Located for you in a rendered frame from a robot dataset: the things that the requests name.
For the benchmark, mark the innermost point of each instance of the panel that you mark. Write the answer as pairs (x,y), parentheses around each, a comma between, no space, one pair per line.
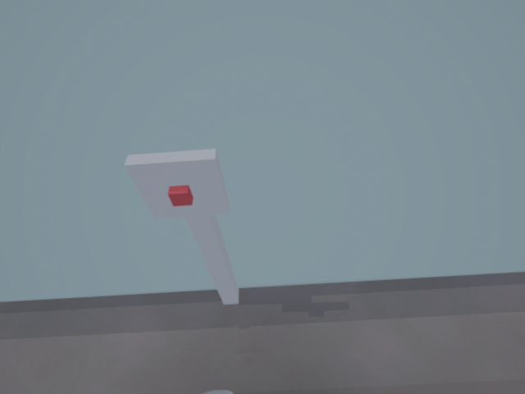
(154,173)

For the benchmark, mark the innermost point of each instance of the button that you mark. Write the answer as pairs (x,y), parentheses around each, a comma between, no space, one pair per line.
(180,195)

